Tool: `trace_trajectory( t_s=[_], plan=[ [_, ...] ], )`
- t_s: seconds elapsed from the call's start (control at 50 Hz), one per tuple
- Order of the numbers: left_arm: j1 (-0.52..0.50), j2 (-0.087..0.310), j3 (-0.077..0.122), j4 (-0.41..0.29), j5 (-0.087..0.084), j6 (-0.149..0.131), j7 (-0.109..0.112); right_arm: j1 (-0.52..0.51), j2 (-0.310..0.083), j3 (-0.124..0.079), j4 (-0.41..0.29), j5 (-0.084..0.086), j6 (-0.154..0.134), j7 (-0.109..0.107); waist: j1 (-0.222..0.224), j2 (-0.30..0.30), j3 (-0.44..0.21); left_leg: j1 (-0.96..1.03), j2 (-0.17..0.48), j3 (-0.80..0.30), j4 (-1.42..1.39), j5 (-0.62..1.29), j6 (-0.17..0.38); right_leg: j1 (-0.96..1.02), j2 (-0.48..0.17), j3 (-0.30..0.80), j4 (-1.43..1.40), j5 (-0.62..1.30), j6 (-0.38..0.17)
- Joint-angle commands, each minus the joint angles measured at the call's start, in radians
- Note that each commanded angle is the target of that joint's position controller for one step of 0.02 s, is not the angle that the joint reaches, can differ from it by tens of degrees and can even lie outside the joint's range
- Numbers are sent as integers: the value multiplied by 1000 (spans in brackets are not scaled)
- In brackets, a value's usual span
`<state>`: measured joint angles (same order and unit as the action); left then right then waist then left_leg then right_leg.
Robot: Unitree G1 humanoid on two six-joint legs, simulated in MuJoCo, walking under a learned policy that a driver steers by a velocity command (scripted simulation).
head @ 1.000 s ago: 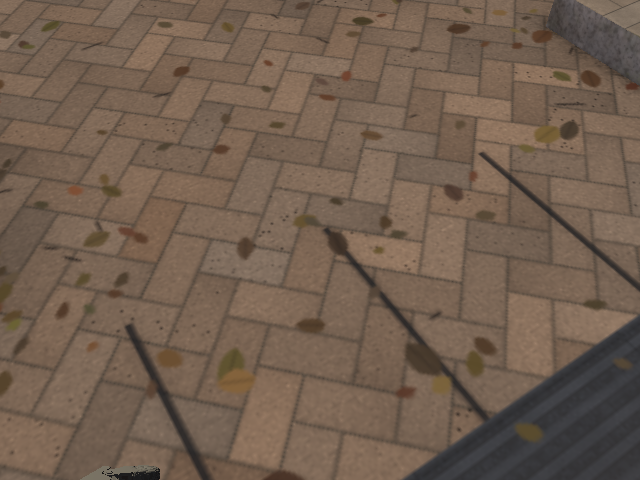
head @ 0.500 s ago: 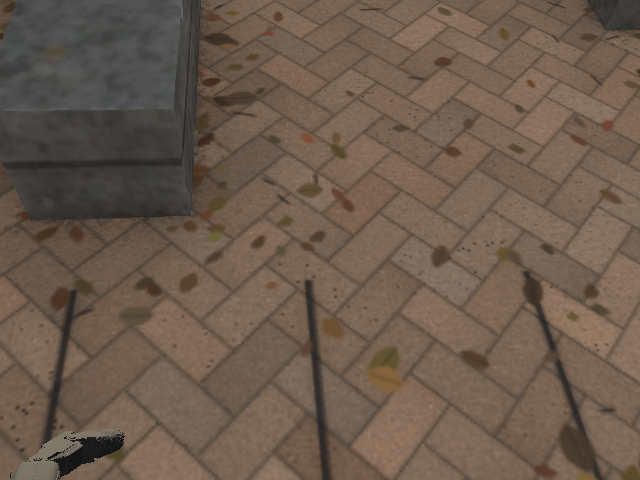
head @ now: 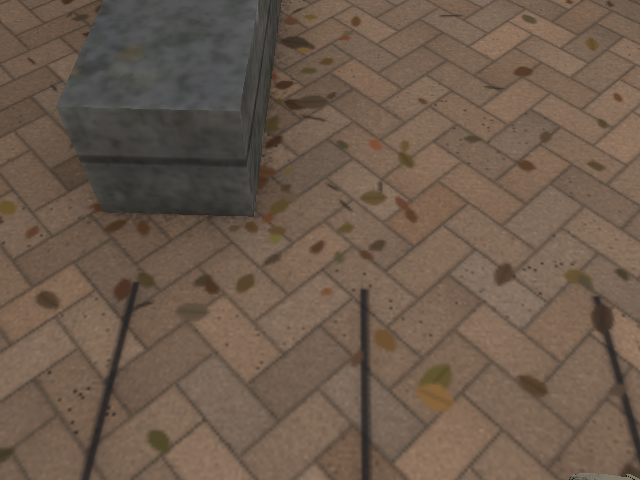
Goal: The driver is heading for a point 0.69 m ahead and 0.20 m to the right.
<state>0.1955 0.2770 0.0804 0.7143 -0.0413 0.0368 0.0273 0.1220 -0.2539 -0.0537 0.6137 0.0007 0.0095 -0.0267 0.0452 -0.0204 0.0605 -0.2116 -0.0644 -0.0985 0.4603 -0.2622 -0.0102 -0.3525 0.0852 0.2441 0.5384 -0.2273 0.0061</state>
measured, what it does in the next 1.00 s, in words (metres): walks ahead, turning right: right foot, then left foot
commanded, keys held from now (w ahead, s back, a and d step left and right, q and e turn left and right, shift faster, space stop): e+shift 0.12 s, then w+e+shift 0.42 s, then w+q+shift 0.46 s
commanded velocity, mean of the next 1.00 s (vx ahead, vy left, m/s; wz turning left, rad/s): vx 0.65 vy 0.00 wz -0.37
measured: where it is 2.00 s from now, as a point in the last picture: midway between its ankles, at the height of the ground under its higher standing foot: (568, 205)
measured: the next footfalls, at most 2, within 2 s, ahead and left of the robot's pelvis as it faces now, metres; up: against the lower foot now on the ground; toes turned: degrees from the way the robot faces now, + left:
right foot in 0.52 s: +0.16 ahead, -0.28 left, +0.00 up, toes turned -33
left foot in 0.98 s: +0.59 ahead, -0.43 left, +0.00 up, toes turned -22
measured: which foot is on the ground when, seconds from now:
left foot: down 0.00-0.52, up 0.54-0.96, down 0.98-1.00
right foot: up 0.00-0.50, down 0.52-1.00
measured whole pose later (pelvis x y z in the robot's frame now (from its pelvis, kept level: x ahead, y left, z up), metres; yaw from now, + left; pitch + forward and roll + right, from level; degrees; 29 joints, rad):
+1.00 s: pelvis +0.41 -0.38 -0.03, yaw -23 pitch +0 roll -1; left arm 0.43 0.28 0.03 0.81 0.03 -0.07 0.07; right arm 0.15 -0.28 -0.04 0.68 0.05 -0.07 0.07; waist 0.00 0.04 0.02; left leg -0.54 -0.08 0.13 0.61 -0.01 0.16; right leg 0.19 0.08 -0.22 0.63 -0.34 0.02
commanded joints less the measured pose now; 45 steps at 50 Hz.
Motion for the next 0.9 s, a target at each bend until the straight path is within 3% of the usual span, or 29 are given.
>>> trace_trajectory(
  t_s=[0.02, 0.04, 0.06, 0.1, 0.12, 0.18, 0.22, 0.32, 0.44, 0.46, 0.48, 0.5, 0.52, 0.54, 0.56, 0.58, 0.6, 0.62, 0.64, 0.66, 0.68, 0.7, 0.74, 0.82, 0.86, 0.9],
  plan=[
    [-50, 143, 45, -119, 6, -30, 7, 66, -211, -75, -50, -62, -13, 0, -56, 299, -154, 198, 456, -364, -146, 460, 259, -275, 12, -78, 338, -402, 20],
    [-16, 195, 65, -98, 14, -29, 2, 18, -150, -55, -70, -57, -18, -5, -36, 215, -134, 164, 459, -298, -136, 546, 273, -277, -46, -92, 521, -382, 49],
    [10, 193, 72, -75, 9, -18, 0, -32, -111, -44, -79, -44, -20, -13, -12, 162, -123, 149, 393, -198, -116, 545, 230, -276, -58, -111, 599, -327, 65],
    [24, 148, 61, -68, 12, 5, -1, -55, -103, -40, -73, -12, -24, -23, -14, 148, -93, 166, 330, -73, -88, 611, 190, -337, -87, -138, 696, -218, 97],
    [4, 123, 50, -84, 10, 10, -7, -40, -111, -42, -65, -12, -21, -27, -26, 150, -80, 161, 311, -25, -93, 637, 192, -350, -100, -170, 686, -182, 110],
    [-124, 104, 23, -162, 0, 1, -36, 125, -149, -57, -22, -7, -25, -27, -136, 170, -89, 273, 352, -80, -244, -33, 206, -461, -162, -218, 578, -90, 104],
    [-157, 114, 21, -193, 2, -12, -51, 150, -180, -65, -11, -4, -41, -22, -146, 163, -59, 301, 386, -101, -296, -195, 198, -498, -181, -217, 526, -88, 82],
    [-200, 86, 2, -227, 1, -40, -73, 187, -215, -81, 28, 0, -77, 1, -145, 132, 15, 315, 418, 21, -341, -176, 171, -518, -218, -232, 422, -61, 27],
    [-254, 71, -27, -262, -9, -43, -96, 214, -256, -95, 81, 8, -80, 26, -131, 115, 72, 310, 423, 216, -324, -61, 136, -444, -232, -297, 340, -127, -46],
    [-230, 80, -27, -258, -9, -41, -98, 199, -269, -97, 83, 8, -77, 29, -106, 115, 61, 281, 409, 266, -289, 51, 124, -357, -205, -331, 312, -148, -67],
    [-159, 105, -16, -237, -10, -39, -95, 173, -288, -99, 80, 9, -74, 30, -54, 129, 23, 228, 386, 325, -196, 312, 107, -197, -143, -391, 283, -173, -87],
    [-17, 150, 12, -191, -15, -38, -88, 149, -306, -100, 80, 16, -69, 30, 39, 116, -65, 165, 350, 394, 13, 657, 83, 49, -55, -461, 227, -145, -114],
    [227, 244, 63, -111, -19, -34, -75, 143, -285, -89, 66, 15, -75, 27, 159, 74, -193, -33, 305, 424, 335, 825, 48, 448, 24, -465, 215, -100, -165],
    [372, 361, 99, -54, -32, -31, -60, 126, -141, -45, 5, -23, -93, 22, 170, -207, -162, -485, 192, 377, 777, -67, -32, 721, -115, -121, 104, -178, -250],
    [319, 406, 80, -122, -10, -63, -63, 141, -86, -9, -68, -5, -143, 22, 87, -335, -395, -695, 62, 91, 1041, -365, -30, 818, -352, 588, -199, -627, -415],
    [296, 272, 43, -129, 2, -91, -76, 12, -229, -36, -74, 57, -166, 21, 150, -101, -318, -772, 110, 9, 1056, -203, 1, 758, -411, 592, -332, -607, -347],
    [275, 247, 34, -108, 16, -105, -75, 17, -217, -30, -72, 77, -173, 20, 106, -93, -199, -807, 144, 37, 1024, -132, 27, 650, -428, 495, -321, -481, -338],
    [208, 209, 19, -108, 23, -113, -73, 47, -195, -20, -40, 51, -171, 13, 57, -31, -152, -736, 199, 34, 964, -73, 37, 500, -396, 368, -285, -359, -304],
    [126, 167, 3, -114, 39, -116, -71, 107, -184, -20, -12, 33, -158, 17, -10, -55, -107, -653, 242, 25, 901, 9, 42, 361, -352, 239, -260, -275, -274],
    [78, 128, -11, -118, 57, -121, -69, 161, -176, -19, 23, 40, -134, 29, -48, -89, -73, -587, 269, 23, 889, 82, 47, 254, -311, 135, -272, -188, -245],
    [65, 110, -16, -106, 60, -131, -66, 182, -168, -18, 44, 44, -113, 39, -64, -92, -58, -558, 273, 25, 865, 118, 45, 205, -292, 63, -287, -71, -226],
    [71, 104, -18, -89, 55, -141, -63, 184, -153, -14, 59, 43, -94, 46, -72, -65, -39, -557, 267, 28, 847, 146, 39, 177, -273, -22, -298, 59, -199],
    [103, 103, -16, -65, 59, -162, -53, 113, -124, -4, 49, 44, -75, 46, -48, -32, 23, -569, 208, 2, 746, 247, 29, 134, -223, -194, -349, 234, -135],
    [169, 94, -29, -15, 61, -183, -16, -28, -87, 10, 17, 43, -106, 70, -11, -16, 64, -480, 97, 124, 392, 495, 46, 162, -163, -377, -431, 508, -2],
    [201, 122, -29, 10, 58, -182, 4, -67, -67, 15, 10, 46, -120, 96, -6, -21, 57, -428, 60, 183, 264, 545, 69, 244, -183, -408, -432, 681, 42],
    [211, 169, -21, 21, 64, -166, 27, -58, -93, 1, 6, 51, -123, 112, -29, -70, 11, -370, -11, 254, 201, 507, 98, 379, -208, -430, -335, 1056, 73]
  ],
)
